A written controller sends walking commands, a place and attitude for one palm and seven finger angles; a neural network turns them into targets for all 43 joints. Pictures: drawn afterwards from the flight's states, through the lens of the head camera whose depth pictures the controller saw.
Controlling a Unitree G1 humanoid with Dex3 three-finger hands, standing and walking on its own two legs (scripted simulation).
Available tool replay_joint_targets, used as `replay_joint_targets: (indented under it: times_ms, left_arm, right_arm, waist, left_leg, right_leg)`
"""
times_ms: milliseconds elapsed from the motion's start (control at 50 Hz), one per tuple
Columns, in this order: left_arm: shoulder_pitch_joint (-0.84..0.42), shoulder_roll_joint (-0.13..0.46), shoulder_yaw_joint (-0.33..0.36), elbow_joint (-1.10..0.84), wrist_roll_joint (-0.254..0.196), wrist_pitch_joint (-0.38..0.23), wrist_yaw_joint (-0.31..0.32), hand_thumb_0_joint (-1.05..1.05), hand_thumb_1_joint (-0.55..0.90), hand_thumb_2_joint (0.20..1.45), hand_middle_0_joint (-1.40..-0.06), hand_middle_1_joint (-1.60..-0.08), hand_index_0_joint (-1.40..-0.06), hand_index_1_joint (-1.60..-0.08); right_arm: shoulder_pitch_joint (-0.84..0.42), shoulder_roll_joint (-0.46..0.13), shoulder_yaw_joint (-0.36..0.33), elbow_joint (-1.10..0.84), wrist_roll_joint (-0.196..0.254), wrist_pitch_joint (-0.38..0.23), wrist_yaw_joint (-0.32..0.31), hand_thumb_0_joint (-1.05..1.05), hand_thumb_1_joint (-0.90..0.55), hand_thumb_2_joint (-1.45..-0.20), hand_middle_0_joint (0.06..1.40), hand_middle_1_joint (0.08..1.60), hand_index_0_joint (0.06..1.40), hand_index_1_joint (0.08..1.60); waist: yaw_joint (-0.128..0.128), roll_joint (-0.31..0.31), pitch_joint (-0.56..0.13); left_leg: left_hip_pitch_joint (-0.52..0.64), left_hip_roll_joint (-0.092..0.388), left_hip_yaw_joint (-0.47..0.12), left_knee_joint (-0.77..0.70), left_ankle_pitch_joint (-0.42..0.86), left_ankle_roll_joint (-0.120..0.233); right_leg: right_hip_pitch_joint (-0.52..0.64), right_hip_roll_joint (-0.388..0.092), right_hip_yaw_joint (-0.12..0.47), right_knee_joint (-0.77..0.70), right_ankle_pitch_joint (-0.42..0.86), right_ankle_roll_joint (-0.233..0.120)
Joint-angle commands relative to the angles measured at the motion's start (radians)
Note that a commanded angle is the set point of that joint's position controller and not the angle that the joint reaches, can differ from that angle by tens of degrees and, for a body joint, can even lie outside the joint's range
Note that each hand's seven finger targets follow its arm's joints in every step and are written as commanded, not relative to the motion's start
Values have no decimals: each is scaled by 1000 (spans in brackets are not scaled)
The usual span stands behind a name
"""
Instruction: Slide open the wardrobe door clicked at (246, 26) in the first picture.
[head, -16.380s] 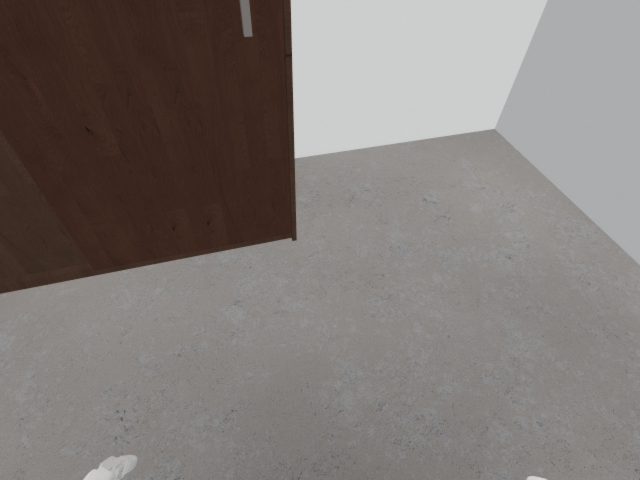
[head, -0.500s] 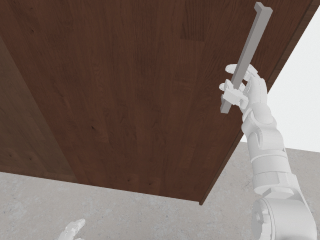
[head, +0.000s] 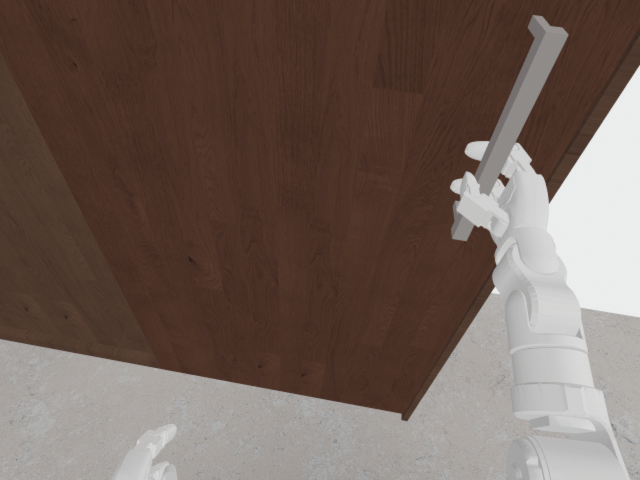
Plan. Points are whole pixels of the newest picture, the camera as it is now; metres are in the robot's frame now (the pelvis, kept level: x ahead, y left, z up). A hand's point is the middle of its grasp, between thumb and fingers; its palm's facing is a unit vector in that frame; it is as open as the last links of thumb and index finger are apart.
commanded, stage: tug the door sideways, standing still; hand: right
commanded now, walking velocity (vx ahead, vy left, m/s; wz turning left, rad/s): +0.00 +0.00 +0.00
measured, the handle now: (493, 144) +0.46 -0.16 +0.23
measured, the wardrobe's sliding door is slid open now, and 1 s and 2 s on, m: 0.00 0.06 0.15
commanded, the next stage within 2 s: step sideways, sliding the door along in 0.70 s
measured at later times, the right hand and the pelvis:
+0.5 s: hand (462, 195) +0.41 -0.13 +0.19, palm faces +0.15 +0.99 -0.01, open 5.7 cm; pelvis -0.01 +0.01 +0.00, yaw -4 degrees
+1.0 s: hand (424, 195) +0.41 -0.08 +0.18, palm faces +0.04 +0.99 -0.11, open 6.0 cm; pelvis -0.04 +0.01 -0.01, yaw +0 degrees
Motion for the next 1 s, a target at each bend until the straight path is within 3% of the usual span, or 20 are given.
replay_joint_targets:
  times_ms: [0,40,100,160,220,280,300,560,700,780,800,820,840,860,880,900,920,940,960,980]
  left_arm:
    - [-121,117,42,-165,2,-42,11,0,900,900,-200,-300,-200,-300]
    - [-124,113,39,-163,2,-39,14,0,900,900,-200,-300,-200,-300]
    - [-106,123,38,-126,6,-23,30,0,900,900,-200,-300,-200,-300]
    - [-106,109,37,-116,4,-20,36,0,900,900,-200,-300,-200,-300]
    - [-101,107,40,-109,7,-18,33,0,900,900,-200,-300,-200,-300]
    - [-97,104,41,-105,9,-19,33,0,900,900,-200,-300,-200,-300]
    - [-90,108,44,-101,11,-19,32,0,900,900,-200,-300,-200,-300]
    - [-70,93,43,-74,6,-59,16,0,900,900,-200,-300,-200,-300]
    - [-32,101,49,-37,11,-95,6,0,900,900,-200,-300,-200,-300]
    - [-27,93,45,-22,8,-118,-1,0,900,900,-200,-300,-200,-300]
    - [-4,161,45,-30,10,-102,23,0,900,900,-200,-300,-200,-300]
    - [-50,132,43,-13,20,-87,31,0,900,900,-200,-300,-200,-300]
    - [-49,118,45,-24,19,-84,36,0,900,900,-200,-300,-200,-300]
    - [-57,112,41,-43,15,-86,42,0,900,900,-200,-300,-200,-300]
    - [-63,118,45,-53,13,-86,51,0,900,900,-200,-300,-200,-300]
    - [-71,134,49,-64,9,-86,60,0,900,900,-200,-300,-200,-300]
    - [-88,129,43,-63,13,-77,67,0,900,900,-200,-300,-200,-300]
    - [-105,115,36,-74,13,-71,69,0,900,900,-200,-300,-200,-300]
    - [-111,105,30,-74,14,-66,71,0,900,900,-200,-300,-200,-300]
    - [-104,110,32,-69,13,-61,73,0,900,900,-200,-300,-200,-300]
  right_arm:
    - [-300,-94,14,-333,14,-38,41,0,-900,-900,450,1400,450,1400]
    - [-332,-91,16,-359,14,-23,41,0,-900,-900,450,1400,450,1400]
    - [-473,-117,9,-271,13,4,34,0,-900,-900,450,1400,450,1400]
    - [-533,-62,49,-247,2,10,27,0,-900,-900,450,1400,450,1400]
    - [-540,-23,78,-225,3,10,22,0,-900,-900,450,1400,450,1400]
    - [-584,20,121,-210,-1,-8,20,0,-900,-900,450,1400,450,1400]
    - [-579,23,126,-191,-2,-17,18,0,-900,-900,450,1400,450,1400]
    - [-786,188,283,-68,-10,-95,4,0,-900,-900,450,1400,450,1400]
    - [-856,198,284,26,-8,-141,-28,0,-900,-900,450,1400,450,1400]
    - [-954,225,300,61,-8,-164,-49,0,-900,-900,450,1400,450,1400]
    - [-916,-327,-27,68,-92,-268,-68,0,-900,-900,450,1400,450,1400]
    - [-866,-156,104,115,-87,-311,-44,0,-900,-900,450,1400,450,1400]
    - [-835,-108,129,133,-77,-330,-38,0,-900,-900,450,1400,450,1400]
    - [-841,-58,170,102,-67,-347,-22,0,-900,-900,450,1400,450,1400]
    - [-848,-71,167,86,-59,-364,-13,0,-900,-900,450,1400,450,1400]
    - [-844,-88,163,77,-48,-377,-10,0,-900,-900,450,1400,450,1400]
    - [-853,-79,170,77,-37,-380,-9,0,-900,-900,450,1400,450,1400]
    - [-850,-70,178,67,-34,-379,-10,0,-900,-900,450,1400,450,1400]
    - [-841,-66,184,57,-33,-378,-10,0,-900,-900,450,1400,450,1400]
    - [-833,-94,164,51,-32,-380,-13,0,-900,-900,450,1400,450,1400]
  waist:
    - [-37,86,-328]
    - [-27,73,-341]
    - [6,104,-277]
    - [19,28,-275]
    - [23,43,-307]
    - [35,54,-320]
    - [34,89,-322]
    - [74,29,-308]
    - [78,82,-315]
    - [87,51,-297]
    - [22,54,-277]
    - [29,63,-249]
    - [31,67,-244]
    - [43,15,-256]
    - [48,-44,-267]
    - [47,-106,-263]
    - [48,-144,-241]
    - [42,-144,-224]
    - [38,-131,-200]
    - [30,-82,-196]
  left_leg:
    - [-7,-27,47,-5,721,-4]
    - [-9,-25,46,2,762,-7]
    - [-41,-27,39,-22,727,-11]
    - [-85,-28,39,-17,694,-4]
    - [-81,-26,44,-9,709,-4]
    - [-95,-26,46,-1,694,-3]
    - [-89,-27,48,-3,690,-4]
    - [-213,-36,54,-6,489,4]
    - [-233,-42,59,-9,416,3]
    - [-276,-43,57,-9,349,4]
    - [-251,21,8,-20,246,-36]
    - [-209,24,25,-9,205,-39]
    - [-226,24,24,3,163,-43]
    - [-236,16,39,52,97,-33]
    - [-262,-1,44,121,19,-23]
    - [-295,-26,48,233,-60,-13]
    - [-324,-43,34,334,-117,-1]
    - [-338,-34,0,392,-161,14]
    - [-334,-17,-13,397,-171,20]
    - [-290,-10,-21,337,-174,28]
  right_leg:
    - [315,38,22,44,515,-63]
    - [327,41,20,44,538,-64]
    - [301,44,20,42,485,-65]
    - [326,47,27,48,493,-62]
    - [333,51,34,62,513,-65]
    - [348,50,46,65,515,-63]
    - [341,49,50,67,510,-66]
    - [355,47,84,70,354,-55]
    - [327,45,96,62,292,-53]
    - [321,45,97,58,233,-48]
    - [260,-20,83,64,152,-82]
    - [232,-18,87,58,124,-86]
    - [253,-33,83,62,79,-92]
    - [269,-59,107,48,12,-97]
    - [288,-104,177,13,-84,-116]
    - [290,-172,303,-56,-207,-154]
    - [263,-250,449,-111,-276,-202]
    - [240,-293,514,-136,-329,-230]
    - [209,-315,522,-139,-344,-241]
    - [180,-311,490,-105,-305,-233]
